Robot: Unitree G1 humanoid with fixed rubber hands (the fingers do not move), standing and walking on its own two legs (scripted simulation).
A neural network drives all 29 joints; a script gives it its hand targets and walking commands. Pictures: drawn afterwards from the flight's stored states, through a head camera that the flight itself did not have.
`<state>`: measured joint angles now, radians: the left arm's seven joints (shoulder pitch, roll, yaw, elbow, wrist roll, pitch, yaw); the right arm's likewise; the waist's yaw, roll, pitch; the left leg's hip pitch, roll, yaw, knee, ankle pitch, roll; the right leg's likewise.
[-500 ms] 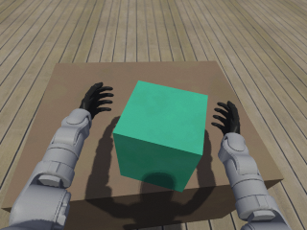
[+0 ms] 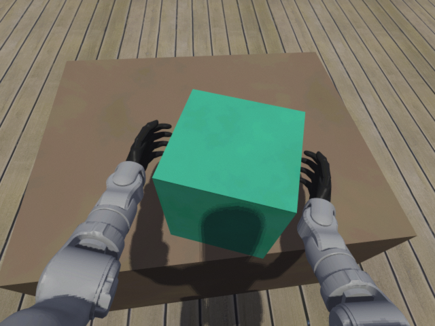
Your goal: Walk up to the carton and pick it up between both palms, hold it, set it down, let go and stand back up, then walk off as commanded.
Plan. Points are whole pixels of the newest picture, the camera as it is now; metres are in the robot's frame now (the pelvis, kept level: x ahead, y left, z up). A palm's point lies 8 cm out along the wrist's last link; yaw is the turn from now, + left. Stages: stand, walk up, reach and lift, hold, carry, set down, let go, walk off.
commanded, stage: reach and lift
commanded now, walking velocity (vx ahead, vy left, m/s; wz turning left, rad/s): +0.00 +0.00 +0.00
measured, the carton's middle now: (230, 180) +0.40 -0.03 +0.00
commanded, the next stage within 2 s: none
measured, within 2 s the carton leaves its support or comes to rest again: neither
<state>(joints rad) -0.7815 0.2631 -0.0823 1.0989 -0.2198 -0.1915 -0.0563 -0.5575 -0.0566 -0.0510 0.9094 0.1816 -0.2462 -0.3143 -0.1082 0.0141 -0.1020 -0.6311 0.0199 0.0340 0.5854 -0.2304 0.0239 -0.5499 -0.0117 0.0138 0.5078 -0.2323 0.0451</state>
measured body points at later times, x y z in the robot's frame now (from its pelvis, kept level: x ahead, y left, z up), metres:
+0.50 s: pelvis +0.00 +0.01 +0.00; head +0.08 +0.03 +0.44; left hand +0.45 +0.11 +0.03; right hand +0.38 -0.19 +0.02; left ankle +0.02 +0.10 -0.73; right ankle +0.00 -0.15 -0.73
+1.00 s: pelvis +0.00 +0.02 +0.00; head +0.08 +0.04 +0.44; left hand +0.45 +0.11 +0.03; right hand +0.37 -0.18 +0.02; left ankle +0.02 +0.10 -0.73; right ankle +0.00 -0.15 -0.73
